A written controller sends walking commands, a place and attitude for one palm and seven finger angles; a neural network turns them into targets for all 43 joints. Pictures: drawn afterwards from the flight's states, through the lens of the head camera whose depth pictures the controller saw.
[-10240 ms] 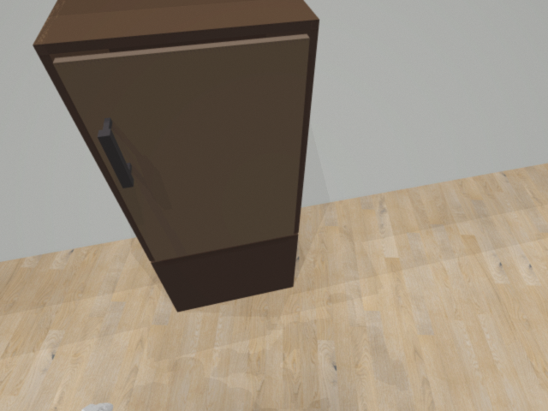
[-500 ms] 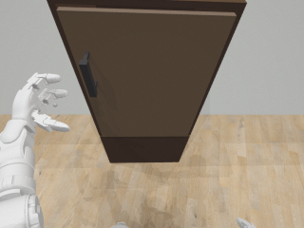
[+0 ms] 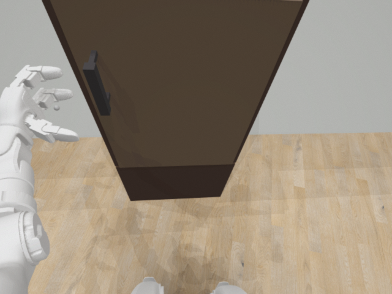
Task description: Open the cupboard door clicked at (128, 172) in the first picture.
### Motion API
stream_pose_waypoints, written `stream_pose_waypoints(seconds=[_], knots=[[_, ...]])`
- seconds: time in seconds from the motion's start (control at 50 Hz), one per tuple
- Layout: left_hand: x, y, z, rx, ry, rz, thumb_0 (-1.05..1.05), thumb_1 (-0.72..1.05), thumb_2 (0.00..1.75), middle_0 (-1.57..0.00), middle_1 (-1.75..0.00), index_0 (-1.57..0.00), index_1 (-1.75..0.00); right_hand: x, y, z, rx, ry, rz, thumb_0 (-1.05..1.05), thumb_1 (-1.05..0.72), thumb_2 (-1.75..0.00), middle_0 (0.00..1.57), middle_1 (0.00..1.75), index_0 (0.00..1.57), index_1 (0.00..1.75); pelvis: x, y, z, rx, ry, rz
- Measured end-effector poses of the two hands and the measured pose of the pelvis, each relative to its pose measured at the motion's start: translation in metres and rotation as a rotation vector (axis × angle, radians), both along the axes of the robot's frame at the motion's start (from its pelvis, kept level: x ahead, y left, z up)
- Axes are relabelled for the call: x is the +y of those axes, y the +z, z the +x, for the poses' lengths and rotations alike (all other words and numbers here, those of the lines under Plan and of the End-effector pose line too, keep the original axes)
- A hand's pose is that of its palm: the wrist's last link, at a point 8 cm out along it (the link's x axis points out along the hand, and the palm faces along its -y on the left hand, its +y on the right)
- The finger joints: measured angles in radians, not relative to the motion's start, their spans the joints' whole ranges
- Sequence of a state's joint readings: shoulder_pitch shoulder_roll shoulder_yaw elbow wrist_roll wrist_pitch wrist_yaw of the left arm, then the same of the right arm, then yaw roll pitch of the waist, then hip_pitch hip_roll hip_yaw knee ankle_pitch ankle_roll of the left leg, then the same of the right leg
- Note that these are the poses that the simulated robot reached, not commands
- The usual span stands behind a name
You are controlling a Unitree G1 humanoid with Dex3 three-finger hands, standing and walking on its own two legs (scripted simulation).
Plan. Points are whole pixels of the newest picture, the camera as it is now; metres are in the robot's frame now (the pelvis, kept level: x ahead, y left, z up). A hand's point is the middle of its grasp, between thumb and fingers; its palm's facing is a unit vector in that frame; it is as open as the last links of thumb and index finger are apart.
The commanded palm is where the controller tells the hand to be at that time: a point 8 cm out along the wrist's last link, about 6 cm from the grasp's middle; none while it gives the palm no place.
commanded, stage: move the hooked fingers beside the handle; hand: left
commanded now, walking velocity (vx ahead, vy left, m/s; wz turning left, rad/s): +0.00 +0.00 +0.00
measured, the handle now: (99, 84) +0.52 +0.20 +0.10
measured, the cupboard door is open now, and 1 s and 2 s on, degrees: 0 0 1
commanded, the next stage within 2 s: slide the fingers in behind the handle in 1.00 s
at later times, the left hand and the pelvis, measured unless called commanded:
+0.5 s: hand (63, 99) +0.48 +0.26 +0.10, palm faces +0.04 -1.00 +0.01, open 14.0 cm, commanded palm +0.45 +0.31 +0.10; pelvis +0.00 +0.01 +0.00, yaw -1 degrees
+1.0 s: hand (64, 102) +0.47 +0.26 +0.10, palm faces +0.05 -1.00 +0.01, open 14.0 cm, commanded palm +0.45 +0.30 +0.10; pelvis +0.00 +0.00 +0.00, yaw +0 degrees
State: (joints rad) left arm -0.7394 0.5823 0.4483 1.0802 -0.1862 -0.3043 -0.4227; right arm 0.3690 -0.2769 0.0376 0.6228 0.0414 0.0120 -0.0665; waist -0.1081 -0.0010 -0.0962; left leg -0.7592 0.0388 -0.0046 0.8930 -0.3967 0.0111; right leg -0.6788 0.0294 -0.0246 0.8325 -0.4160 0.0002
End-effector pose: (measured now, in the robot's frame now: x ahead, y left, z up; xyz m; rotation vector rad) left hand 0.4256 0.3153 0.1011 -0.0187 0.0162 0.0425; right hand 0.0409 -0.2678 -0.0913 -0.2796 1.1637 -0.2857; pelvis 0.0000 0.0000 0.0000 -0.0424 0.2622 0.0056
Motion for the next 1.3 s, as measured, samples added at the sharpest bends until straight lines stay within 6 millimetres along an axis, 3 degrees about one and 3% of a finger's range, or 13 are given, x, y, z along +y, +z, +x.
stream_pose_waypoints(seconds=[0.36,0.48,0.92,1.3], knots=[[-0.001,-0.002,0.030,0.001,-0.007,0.014,-0.01,-0.50,0.30,-0.30,-1.20,-0.30,-1.20,0.006,-0.003,-0.038,0.115,-0.063,0.006,0.00,-0.90,-0.90,0.20,0.30,0.20,0.30,0.004,-0.004,0.001,0.043,-0.016,-0.008],[-0.003,-0.005,0.028,-0.004,-0.009,0.009,-0.01,-0.50,0.30,-0.30,-1.20,-0.30,-1.20,0.010,-0.004,-0.035,0.122,-0.061,0.015,0.00,-0.90,-0.90,0.20,0.30,0.20,0.30,0.006,-0.004,0.004,0.043,-0.015,-0.010],[-0.008,-0.005,0.017,0.002,0.008,0.010,-0.01,-0.50,0.30,-0.30,-1.20,-0.30,-1.20,0.008,-0.005,0.007,0.025,-0.001,0.025,0.00,-0.90,-0.90,0.20,0.30,0.20,0.30,0.003,-0.003,0.005,0.023,0.000,-0.008],[-0.019,-0.007,0.033,0.010,-0.013,0.004,-0.01,-0.50,0.30,-0.30,-1.20,-0.30,-1.20,0.001,-0.006,-0.028,0.110,-0.050,0.010,0.00,-0.90,-0.90,0.20,0.30,0.20,0.30,-0.001,-0.006,0.003,0.043,-0.007,-0.008]])
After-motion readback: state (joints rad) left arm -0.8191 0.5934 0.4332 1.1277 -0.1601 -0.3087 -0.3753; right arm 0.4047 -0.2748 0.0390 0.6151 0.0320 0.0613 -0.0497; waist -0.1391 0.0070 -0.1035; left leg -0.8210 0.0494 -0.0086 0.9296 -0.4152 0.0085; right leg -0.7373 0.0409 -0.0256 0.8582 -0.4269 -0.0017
